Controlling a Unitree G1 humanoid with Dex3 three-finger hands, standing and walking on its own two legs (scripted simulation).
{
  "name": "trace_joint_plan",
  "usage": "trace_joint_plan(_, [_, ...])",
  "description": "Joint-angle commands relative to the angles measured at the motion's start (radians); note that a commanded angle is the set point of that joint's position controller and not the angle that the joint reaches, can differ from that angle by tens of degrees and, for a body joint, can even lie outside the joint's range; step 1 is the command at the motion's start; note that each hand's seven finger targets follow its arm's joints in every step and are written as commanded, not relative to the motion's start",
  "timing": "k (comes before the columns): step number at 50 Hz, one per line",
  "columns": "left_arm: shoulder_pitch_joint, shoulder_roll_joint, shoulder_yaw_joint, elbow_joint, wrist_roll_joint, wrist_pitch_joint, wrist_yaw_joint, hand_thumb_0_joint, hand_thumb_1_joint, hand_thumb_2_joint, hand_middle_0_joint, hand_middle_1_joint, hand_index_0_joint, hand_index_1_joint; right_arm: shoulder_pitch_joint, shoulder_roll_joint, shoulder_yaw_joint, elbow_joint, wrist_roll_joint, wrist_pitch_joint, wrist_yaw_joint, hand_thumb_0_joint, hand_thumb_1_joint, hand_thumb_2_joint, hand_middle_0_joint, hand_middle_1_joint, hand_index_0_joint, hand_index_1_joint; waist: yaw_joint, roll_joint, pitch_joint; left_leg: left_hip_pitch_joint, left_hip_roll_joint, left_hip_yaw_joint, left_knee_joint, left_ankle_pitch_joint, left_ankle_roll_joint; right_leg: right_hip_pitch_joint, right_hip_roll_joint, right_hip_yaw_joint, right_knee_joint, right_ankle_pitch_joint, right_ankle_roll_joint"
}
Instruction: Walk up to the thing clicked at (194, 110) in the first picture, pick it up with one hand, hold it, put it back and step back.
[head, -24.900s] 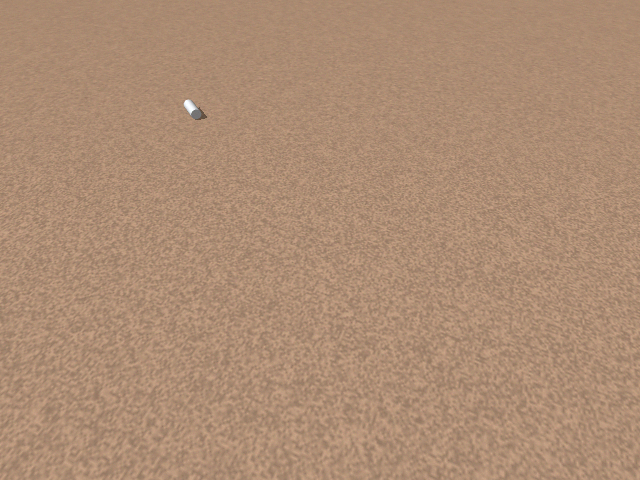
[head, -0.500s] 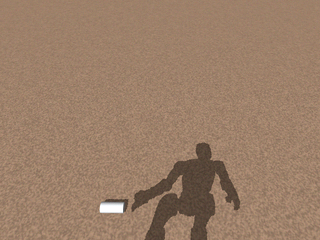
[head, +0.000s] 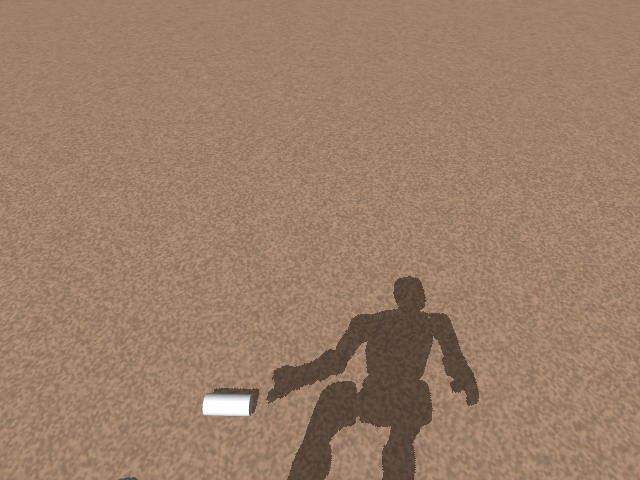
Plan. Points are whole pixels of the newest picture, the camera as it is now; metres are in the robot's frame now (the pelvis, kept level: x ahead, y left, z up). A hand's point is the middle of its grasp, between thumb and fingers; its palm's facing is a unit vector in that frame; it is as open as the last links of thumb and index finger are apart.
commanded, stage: rise first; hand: left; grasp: from above
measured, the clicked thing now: (228, 404) +0.43 +0.29 -0.75
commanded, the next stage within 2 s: none
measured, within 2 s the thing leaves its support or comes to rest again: neither
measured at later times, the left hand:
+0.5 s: hand out of the picture +0.14 +0.27 -0.21, palm faces -0.13 -0.90 -0.42, open 13.7 cm
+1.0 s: hand out of the picture +0.14 +0.29 -0.28, palm faces -0.29 -0.79 -0.54, open 14.3 cm
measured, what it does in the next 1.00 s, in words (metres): lowers itself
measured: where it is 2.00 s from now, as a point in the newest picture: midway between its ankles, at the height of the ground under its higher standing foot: outside the picture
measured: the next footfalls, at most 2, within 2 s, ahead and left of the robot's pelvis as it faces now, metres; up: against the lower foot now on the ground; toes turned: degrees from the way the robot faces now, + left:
none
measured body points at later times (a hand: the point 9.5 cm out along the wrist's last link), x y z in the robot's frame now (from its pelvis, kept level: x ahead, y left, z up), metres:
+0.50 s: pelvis +0.00 +0.02 -0.06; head +0.07 +0.03 +0.38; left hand +0.15 +0.31 -0.18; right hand +0.13 -0.25 -0.16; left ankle +0.00 +0.14 -0.74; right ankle -0.01 -0.13 -0.74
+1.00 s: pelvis -0.02 +0.02 -0.14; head +0.10 +0.04 +0.30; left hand +0.15 +0.33 -0.24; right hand +0.17 -0.23 -0.22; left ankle +0.00 +0.14 -0.74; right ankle -0.01 -0.13 -0.74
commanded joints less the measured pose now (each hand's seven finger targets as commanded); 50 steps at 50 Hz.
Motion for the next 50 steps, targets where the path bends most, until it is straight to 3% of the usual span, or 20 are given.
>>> trace_joint_plan(1, [-0.298,0.235,0.117,-0.045,0.042,-0.029,-0.006,0.000,0.445,0.925,-0.165,-0.768,-0.166,-0.767,0.033,-0.114,-0.046,-0.192,0.015,-0.044,-0.028,0.000,-0.888,-0.894,0.200,0.300,0.200,0.300,-0.033,-0.055,-0.095,-0.106,-0.051,0.049,0.067,0.026,0.047,-0.152,0.026,-0.014,0.035,0.040,-0.030])
trace_joint_plan(2, [-0.288,0.264,0.147,-0.054,0.074,-0.039,-0.016,0.000,0.365,0.917,-0.167,-0.815,-0.174,-0.809,0.040,-0.114,-0.066,-0.219,-0.001,-0.050,-0.029,0.000,-0.895,-0.898,0.199,0.300,0.200,0.300,-0.015,-0.055,-0.183,-0.114,-0.053,0.051,0.103,0.054,0.047,-0.122,0.016,-0.008,0.072,0.081,-0.026])
trace_joint_plan(3, [-0.171,0.245,0.164,0.012,0.101,-0.025,-0.024,0.000,0.285,0.900,-0.140,-0.893,-0.161,-0.872,0.072,-0.107,-0.073,-0.224,-0.013,-0.054,-0.026,0.000,-0.877,-0.891,0.200,0.300,0.200,0.300,0.002,-0.039,-0.219,-0.147,-0.061,0.048,0.141,0.071,0.044,-0.129,0.015,-0.010,0.112,0.093,-0.028])
trace_joint_plan(5, [-0.095,0.240,0.185,-0.063,0.136,-0.013,-0.029,0.000,0.125,0.892,-0.120,-0.978,-0.152,-0.945,0.081,-0.097,-0.085,-0.278,-0.018,-0.061,-0.015,0.000,-0.888,-0.894,0.200,0.300,0.200,0.300,0.044,0.059,-0.298,-0.160,-0.070,0.051,0.177,0.112,0.031,-0.126,0.017,-0.006,0.167,0.115,-0.037])
trace_joint_plan(7, [-0.062,0.188,0.166,-0.094,0.147,0.022,-0.021,0.000,-0.035,0.910,-0.119,-1.007,-0.147,-0.979,0.076,-0.086,-0.088,-0.315,-0.013,-0.060,-0.016,0.000,-0.893,-0.895,0.201,0.300,0.200,0.300,0.034,0.048,-0.279,-0.170,-0.070,0.046,0.176,0.109,0.029,-0.159,0.024,-0.010,0.165,0.104,-0.036])
trace_joint_plan(11, [-0.073,0.186,0.170,-0.203,0.173,0.103,-0.003,0.000,-0.355,0.964,-0.077,-1.062,-0.090,-1.049,0.053,-0.080,-0.090,-0.386,-0.007,-0.063,-0.008,0.000,-0.874,-0.891,0.201,0.300,0.201,0.300,0.013,0.022,-0.280,-0.213,-0.057,0.036,0.229,0.107,0.030,-0.224,0.031,-0.021,0.214,0.088,-0.032])
trace_joint_plan(13, [-0.107,0.175,0.163,-0.262,0.176,0.122,0.002,0.000,-0.489,0.980,-0.075,-1.075,-0.080,-1.069,0.042,-0.076,-0.088,-0.418,-0.010,-0.072,-0.005,0.000,-0.880,-0.894,0.201,0.300,0.200,0.300,-0.002,0.014,-0.252,-0.262,-0.049,0.032,0.267,0.050,0.028,-0.296,0.035,-0.025,0.250,0.024,-0.031])
trace_joint_plan(16, [-0.054,0.145,0.158,-0.292,0.188,0.133,0.002,0.000,-0.527,0.989,-0.064,-1.080,-0.066,-1.077,0.069,-0.065,-0.092,-0.420,-0.016,-0.089,-0.001,0.000,-0.865,-0.890,0.201,0.300,0.200,0.300,-0.007,0.013,-0.252,-0.330,-0.042,0.024,0.329,-0.015,0.027,-0.375,0.039,-0.027,0.321,-0.041,-0.030])
trace_joint_plan(17, [-0.098,0.166,0.161,-0.400,0.198,0.123,0.001,0.000,-0.543,0.999,-0.065,-1.077,-0.064,-1.079,0.063,-0.065,-0.096,-0.447,-0.015,-0.099,-0.002,0.000,-0.861,-0.889,0.201,0.300,0.200,0.300,-0.004,0.052,-0.309,-0.320,-0.041,0.021,0.360,0.020,0.025,-0.385,0.035,-0.026,0.357,-0.009,-0.032])
trace_joint_plan(18, [-0.049,0.165,0.175,-0.382,0.202,0.126,0.003,0.000,-0.549,1.003,-0.065,-1.073,-0.061,-1.078,0.083,-0.064,-0.098,-0.435,-0.019,-0.102,-0.002,0.000,-0.863,-0.889,0.201,0.300,0.200,0.300,-0.005,0.051,-0.318,-0.332,-0.036,0.017,0.381,0.031,0.023,-0.399,0.035,-0.027,0.383,-0.004,-0.032])
trace_joint_plan(21, [-0.017,0.157,0.168,-0.505,0.222,0.129,0.001,0.000,-0.591,1.039,-0.066,-1.054,-0.046,-1.074,0.065,-0.063,-0.100,-0.483,-0.020,-0.118,-0.001,0.000,-0.867,-0.892,0.201,0.300,0.200,0.300,-0.007,0.078,-0.352,-0.367,-0.021,-0.007,0.431,0.056,0.016,-0.463,0.038,-0.032,0.456,0.001,-0.034])
trace_joint_plan(30, [0.131,0.163,0.175,-0.719,0.262,0.201,0.011,0.000,-0.586,1.009,-0.078,-1.051,-0.067,-1.062,0.056,-0.051,-0.098,-0.539,-0.024,-0.140,-0.007,0.000,-0.902,-0.900,0.201,0.300,0.200,0.300,-0.014,0.087,-0.426,-0.462,-0.019,-0.010,0.572,0.086,0.029,-0.548,0.033,-0.021,0.563,0.024,-0.031])
trace_joint_plan(39, [0.249,0.139,0.157,-0.819,0.282,0.251,0.008,0.000,-0.588,0.963,-0.099,-1.063,-0.101,-1.059,0.034,-0.043,-0.090,-0.585,-0.031,-0.164,-0.006,0.000,-0.939,-0.909,0.201,0.300,0.200,0.300,-0.018,0.090,-0.436,-0.565,-0.013,-0.035,0.650,0.024,0.027,-0.663,0.036,-0.032,0.661,-0.047,-0.034])
trace_joint_plan(41, [0.209,0.163,0.167,-0.851,0.294,0.250,0.014,0.000,-0.603,0.961,-0.110,-1.057,-0.109,-1.056,0.030,-0.040,-0.088,-0.594,-0.030,-0.169,-0.007,0.000,-0.951,-0.913,0.201,0.300,0.200,0.300,-0.024,0.084,-0.443,-0.603,-0.019,-0.031,0.681,-0.005,0.031,-0.682,0.034,-0.028,0.670,-0.053,-0.033])
trace_joint_plan(45, [0.096,0.191,0.167,-0.771,0.344,0.207,0.019,0.000,-0.606,0.967,-0.109,-1.042,-0.103,-1.046,0.015,-0.045,-0.083,-0.579,-0.032,-0.188,-0.006,0.000,-0.943,-0.910,0.201,0.300,0.200,0.300,-0.044,0.072,-0.407,-0.726,-0.023,-0.028,0.769,-0.098,0.037,-0.805,0.033,-0.022,0.751,-0.119,-0.033])
trace_joint_plan(50, [-0.041,0.231,0.170,-0.652,0.451,0.083,0.018,0.000,-0.591,0.992,-0.094,-1.035,-0.082,-1.046,-0.002,-0.069,-0.090,-0.541,-0.033,-0.216,0.014,0.000,-0.905,-0.901,0.201,0.300,0.200,0.300,-0.039,0.087,-0.486,-0.859,-0.027,-0.043,0.901,-0.170,0.032,-0.995,0.031,-0.013,0.919,-0.187,-0.039])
